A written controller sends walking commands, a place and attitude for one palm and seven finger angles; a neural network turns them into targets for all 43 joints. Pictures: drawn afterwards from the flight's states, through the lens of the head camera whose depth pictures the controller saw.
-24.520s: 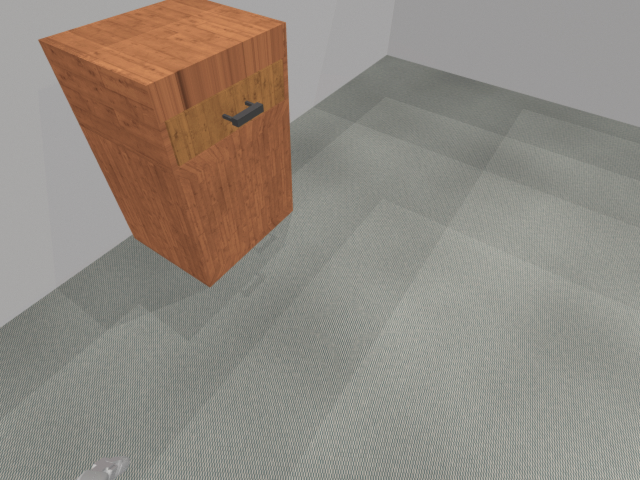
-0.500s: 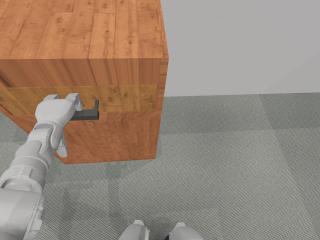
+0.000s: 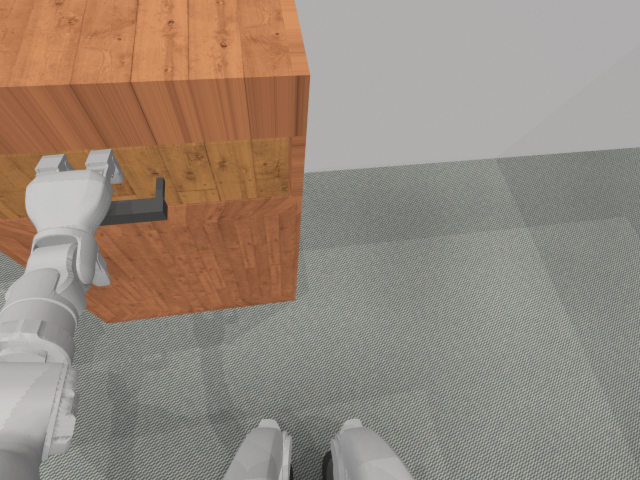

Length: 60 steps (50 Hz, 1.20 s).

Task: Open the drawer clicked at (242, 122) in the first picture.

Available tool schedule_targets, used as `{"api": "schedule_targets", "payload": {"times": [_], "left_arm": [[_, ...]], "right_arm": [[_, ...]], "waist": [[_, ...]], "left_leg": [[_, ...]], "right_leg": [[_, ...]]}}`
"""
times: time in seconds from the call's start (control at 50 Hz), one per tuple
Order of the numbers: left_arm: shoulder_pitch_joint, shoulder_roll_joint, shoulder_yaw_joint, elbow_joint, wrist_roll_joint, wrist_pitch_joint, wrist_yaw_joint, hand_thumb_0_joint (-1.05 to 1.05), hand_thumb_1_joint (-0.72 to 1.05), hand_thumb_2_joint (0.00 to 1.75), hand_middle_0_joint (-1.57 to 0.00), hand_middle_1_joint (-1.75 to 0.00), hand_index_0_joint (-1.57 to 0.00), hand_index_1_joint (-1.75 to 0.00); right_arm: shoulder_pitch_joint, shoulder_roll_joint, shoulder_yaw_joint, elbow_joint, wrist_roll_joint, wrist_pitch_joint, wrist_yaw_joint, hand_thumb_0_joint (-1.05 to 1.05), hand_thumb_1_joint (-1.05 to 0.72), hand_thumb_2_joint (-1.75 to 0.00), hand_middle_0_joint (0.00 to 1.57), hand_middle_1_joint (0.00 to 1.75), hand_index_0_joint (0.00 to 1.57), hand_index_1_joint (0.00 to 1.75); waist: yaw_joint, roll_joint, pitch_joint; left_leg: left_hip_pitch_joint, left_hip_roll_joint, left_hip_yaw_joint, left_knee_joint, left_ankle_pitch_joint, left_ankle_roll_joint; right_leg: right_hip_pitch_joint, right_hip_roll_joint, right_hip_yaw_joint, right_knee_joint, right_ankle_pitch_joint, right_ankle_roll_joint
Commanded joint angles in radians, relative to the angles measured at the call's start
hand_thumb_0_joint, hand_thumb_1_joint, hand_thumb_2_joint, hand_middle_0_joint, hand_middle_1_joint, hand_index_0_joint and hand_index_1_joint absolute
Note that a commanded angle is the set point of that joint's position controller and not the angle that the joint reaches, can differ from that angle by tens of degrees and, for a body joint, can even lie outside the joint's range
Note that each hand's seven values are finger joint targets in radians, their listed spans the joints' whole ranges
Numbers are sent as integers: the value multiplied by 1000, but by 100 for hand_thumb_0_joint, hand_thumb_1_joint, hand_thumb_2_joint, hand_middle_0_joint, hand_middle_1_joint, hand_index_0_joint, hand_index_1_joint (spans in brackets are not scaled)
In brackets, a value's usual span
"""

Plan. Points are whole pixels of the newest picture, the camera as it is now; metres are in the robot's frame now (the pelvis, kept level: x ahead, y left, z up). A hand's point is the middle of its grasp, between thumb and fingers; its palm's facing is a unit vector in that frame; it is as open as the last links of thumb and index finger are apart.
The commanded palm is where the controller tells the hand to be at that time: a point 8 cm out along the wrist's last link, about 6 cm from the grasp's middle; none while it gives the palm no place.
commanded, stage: lower the fingers behind the handle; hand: left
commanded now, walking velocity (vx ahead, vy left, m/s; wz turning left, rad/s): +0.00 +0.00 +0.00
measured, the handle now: (124, 199) +0.50 +0.28 -0.04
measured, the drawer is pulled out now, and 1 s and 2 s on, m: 0.00 0.00 0.03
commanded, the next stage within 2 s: close the thumb around the handle in 0.74 s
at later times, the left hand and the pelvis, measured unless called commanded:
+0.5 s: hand (103, 239) +0.44 +0.30 -0.07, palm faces -0.01 -0.01 -1.00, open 13.9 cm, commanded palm +0.44 +0.28 -0.01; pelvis -0.01 -0.01 -0.03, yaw +0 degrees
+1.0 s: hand (100, 241) +0.44 +0.31 -0.06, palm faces -0.02 -0.02 -1.00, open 13.3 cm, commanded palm +0.43 +0.29 -0.01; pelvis +0.00 -0.01 -0.03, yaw -1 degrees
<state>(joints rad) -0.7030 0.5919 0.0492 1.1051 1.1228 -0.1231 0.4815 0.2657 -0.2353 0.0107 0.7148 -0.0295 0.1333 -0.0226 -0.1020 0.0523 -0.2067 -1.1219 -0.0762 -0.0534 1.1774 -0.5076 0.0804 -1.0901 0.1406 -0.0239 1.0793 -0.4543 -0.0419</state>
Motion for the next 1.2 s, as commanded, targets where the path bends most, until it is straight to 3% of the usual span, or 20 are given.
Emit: {"api": "schedule_targets", "payload": {"times": [0.0, 0.04, 0.1, 0.16, 0.2, 0.28, 0.34, 0.42, 0.48, 0.5, 0.54, 0.58, 0.64, 0.7, 0.82, 0.92, 0.98, 1.0, 1.08, 1.18], "left_arm": [[-218, 251, 62, -62, -26, 21, -5, 0, -50, 30, -30, -120, -30, -120], [-209, 260, 67, -55, -22, 16, -10, 0, -50, 30, -30, -120, -30, -120], [-236, 265, 75, -111, -16, -19, -12, 0, -50, 30, -30, -120, -30, -120], [-341, 258, 75, -249, -7, -95, 7, 0, -50, 30, -30, -120, -30, -120], [-352, 302, 118, -304, 6, -136, 42, 0, -50, 30, -30, -120, -30, -120], [-344, 254, 97, -214, 26, -94, 110, 0, -50, 30, -30, -120, -30, -120], [-372, 232, 82, -213, 12, -43, 130, 0, -50, 30, -30, -120, -30, -120], [-401, 295, 111, -245, -2, 8, 109, 0, -50, 30, -30, -120, -30, -120], [-370, 263, 75, -204, -5, 43, 73, 0, -50, 30, -30, -120, -30, -120], [-348, 294, 92, -196, -7, 46, 61, 0, -50, 30, -30, -120, -30, -120], [-337, 295, 75, -170, -11, 50, 37, 0, -50, 30, -30, -120, -30, -120], [-351, 287, 61, -174, -12, 31, 18, 0, -50, 30, -30, -120, -30, -120], [-284, 301, 83, -157, -24, -3, -5, 0, -50, 30, -30, -120, -30, -120], [-237, 308, 109, -187, -29, -52, -12, 0, -50, 30, -30, -120, -30, -120], [-220, 296, 126, -221, -14, -89, 33, 0, -50, 30, -30, -120, -30, -120], [-243, 326, 168, -285, -15, -86, 89, 0, -22, 42, -32, -123, -32, -123], [-264, 308, 148, -243, -11, -51, 99, 0, -5, 49, -33, -125, -33, -125], [-258, 318, 150, -225, -15, -36, 97, 0, 0, 52, -34, -125, -34, -125], [-303, 290, 111, -250, -10, -16, 83, 0, 23, 61, -35, -128, -35, -128], [-296, 264, 83, -202, -16, -8, 48, 0, 51, 73, -37, -131, -37, -131]], "right_arm": [[121, -206, -62, -70, 1, -13, -6, 0, -90, -90, 20, 30, 20, 30], [126, -208, -64, -73, 3, -12, -7, 0, -90, -90, 20, 30, 20, 30], [127, -212, -71, -78, 4, -20, -11, 0, -90, -90, 20, 30, 20, 30], [128, -209, -89, -66, -2, -39, -17, 0, -90, -90, 20, 30, 20, 30], [127, -218, -98, -54, -11, -46, -16, 0, -90, -90, 20, 30, 20, 30], [128, -218, -103, -27, -20, -45, -3, 0, -90, -90, 20, 30, 20, 30], [135, -219, -107, -23, -21, -44, 11, 0, -90, -90, 20, 30, 20, 30], [143, -222, -101, -25, -16, -34, 11, 0, -90, -90, 20, 30, 20, 30], [139, -213, -87, -27, -10, -27, 6, 0, -90, -90, 20, 30, 20, 30], [134, -216, -80, -27, -9, -26, 3, 0, -90, -90, 20, 30, 20, 30], [121, -211, -68, -37, -3, -26, -7, 0, -90, -90, 20, 30, 20, 30], [120, -204, -64, -40, -1, -36, -14, 0, -90, -90, 20, 30, 20, 30], [117, -204, -60, -49, -2, -42, -20, 0, -90, -90, 20, 30, 20, 30], [119, -199, -63, -57, -5, -47, -19, 0, -90, -90, 20, 30, 20, 30], [122, -205, -81, -54, -7, -43, -9, 0, -90, -90, 20, 30, 20, 30], [129, -216, -98, -42, -15, -34, 1, 0, -90, -90, 20, 30, 20, 30], [129, -218, -96, -30, -13, -27, 3, 0, -90, -90, 20, 30, 20, 30], [129, -224, -92, -29, -14, -25, 5, 0, -90, -90, 20, 30, 20, 30], [128, -219, -94, -36, -7, -26, 3, 0, -90, -90, 20, 30, 20, 30], [122, -215, -87, -36, -4, -23, -5, 0, -90, -90, 20, 30, 20, 30]], "waist": [[20, 48, -351], [17, 11, -358], [17, 12, -385], [-2, 81, -469], [12, 146, -533], [-9, 134, -468], [-5, 177, -523], [1, 174, -610], [-3, 150, -555], [5, 134, -533], [-5, 93, -466], [-16, 95, -434], [0, 66, -416], [25, 83, -454], [25, 79, -471], [34, 114, -571], [18, 91, -526], [25, 98, -504], [15, 135, -549], [0, 97, -468]], "left_leg": [[293, 51, -31, -136, 325, -46], [258, 50, -27, -125, 314, -40], [249, 55, -31, -106, 293, -37], [324, 67, -61, -76, 324, -51], [393, 74, -88, -60, 364, -74], [380, 85, -120, -44, 365, -94], [427, 83, -118, -42, 402, -101], [476, 76, -99, -50, 471, -100], [436, 68, -74, -60, 452, -85], [403, 65, -60, -63, 425, -73], [320, 57, -39, -71, 343, -49], [279, 55, -28, -68, 313, -38], [231, 52, -18, -57, 305, -29], [223, 50, -9, -38, 349, -29], [232, 53, -20, -16, 387, -39], [343, 60, -41, -13, 480, -64], [339, 64, -50, -21, 458, -66], [335, 63, -48, -27, 449, -67], [403, 65, -62, -48, 460, -77], [385, 70, -66, -65, 406, -71]], "right_leg": [[145, -45, 18, -99, 209, -16], [161, -46, 26, -93, 220, -11], [136, -48, 33, -71, 203, -10], [58, -50, 26, -35, 187, -12], [-5, -48, 19, -5, 175, -14], [-100, -48, -5, 22, 148, -11], [-93, -46, -12, 21, 168, -12], [-6, -40, -12, 3, 224, -8], [38, -39, -8, -20, 237, -8], [66, -41, 0, -29, 239, -7], [104, -42, 17, -52, 222, -5], [111, -47, 27, -56, 220, -4], [137, -47, 38, -48, 236, -6], [166, -47, 50, -25, 292, -8], [117, -44, 47, 5, 304, -9], [95, -44, 30, 24, 325, -7], [66, -44, 18, 18, 294, -4], [68, -45, 15, 13, 285, -6], [62, -44, 8, -3, 271, -6], [37, -44, 1, -26, 223, -5]]}}
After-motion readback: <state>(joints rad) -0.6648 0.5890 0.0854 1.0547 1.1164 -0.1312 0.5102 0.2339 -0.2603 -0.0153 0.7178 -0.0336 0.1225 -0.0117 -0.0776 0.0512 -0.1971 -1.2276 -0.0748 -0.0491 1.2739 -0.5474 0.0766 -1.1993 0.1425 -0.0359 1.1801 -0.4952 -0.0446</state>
